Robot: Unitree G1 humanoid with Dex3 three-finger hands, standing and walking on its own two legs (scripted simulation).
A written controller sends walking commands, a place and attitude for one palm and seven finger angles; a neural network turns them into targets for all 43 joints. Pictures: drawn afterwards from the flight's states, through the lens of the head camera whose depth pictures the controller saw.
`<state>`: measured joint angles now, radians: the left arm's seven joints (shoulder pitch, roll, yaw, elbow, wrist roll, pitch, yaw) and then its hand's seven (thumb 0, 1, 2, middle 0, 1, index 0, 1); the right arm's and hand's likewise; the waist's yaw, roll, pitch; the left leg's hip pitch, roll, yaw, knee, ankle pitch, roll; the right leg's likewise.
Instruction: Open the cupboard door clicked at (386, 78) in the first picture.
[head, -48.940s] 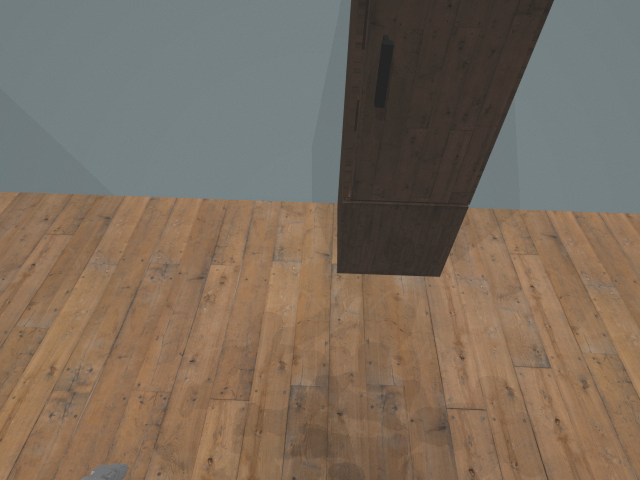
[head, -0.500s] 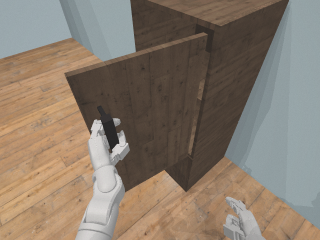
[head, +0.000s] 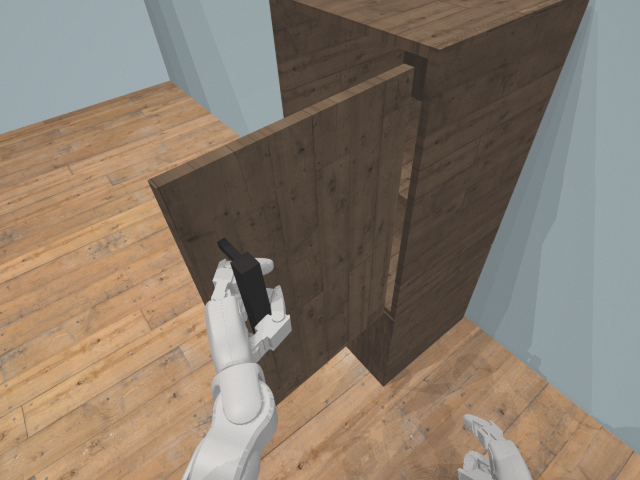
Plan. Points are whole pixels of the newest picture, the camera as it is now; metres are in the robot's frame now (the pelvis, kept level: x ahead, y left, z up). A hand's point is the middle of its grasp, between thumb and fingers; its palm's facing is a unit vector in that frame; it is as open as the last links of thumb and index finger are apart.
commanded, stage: open thumb and fingers to let go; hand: left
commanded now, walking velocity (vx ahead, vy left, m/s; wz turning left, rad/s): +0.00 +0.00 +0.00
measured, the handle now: (246, 291) +0.32 +0.11 +0.09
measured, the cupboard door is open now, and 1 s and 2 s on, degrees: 93 94 95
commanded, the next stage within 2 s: slide the hand sideways off the handle in 0.70 s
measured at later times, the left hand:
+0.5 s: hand (265, 314) +0.29 +0.08 +0.10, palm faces +0.33 -0.95 -0.02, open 13.8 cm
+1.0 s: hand (264, 342) +0.25 +0.08 +0.09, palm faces -0.13 -0.99 -0.05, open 16.0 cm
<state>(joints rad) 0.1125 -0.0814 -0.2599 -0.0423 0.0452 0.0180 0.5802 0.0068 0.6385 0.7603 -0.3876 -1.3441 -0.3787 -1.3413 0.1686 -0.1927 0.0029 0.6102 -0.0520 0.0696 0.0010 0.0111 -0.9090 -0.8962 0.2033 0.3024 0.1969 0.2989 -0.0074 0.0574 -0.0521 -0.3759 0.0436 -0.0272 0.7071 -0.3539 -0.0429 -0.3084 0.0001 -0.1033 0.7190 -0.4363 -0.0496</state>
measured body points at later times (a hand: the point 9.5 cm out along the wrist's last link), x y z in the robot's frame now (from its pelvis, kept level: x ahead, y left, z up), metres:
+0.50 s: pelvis -0.02 +0.02 +0.00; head -0.02 +0.01 +0.45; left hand +0.26 +0.13 +0.10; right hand +0.16 -0.19 -0.10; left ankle +0.01 +0.16 -0.72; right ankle -0.03 -0.08 -0.72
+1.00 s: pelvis -0.03 +0.03 +0.00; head -0.03 +0.02 +0.45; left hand +0.25 +0.13 +0.10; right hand +0.14 -0.18 -0.10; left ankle +0.01 +0.16 -0.72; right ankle -0.03 -0.08 -0.72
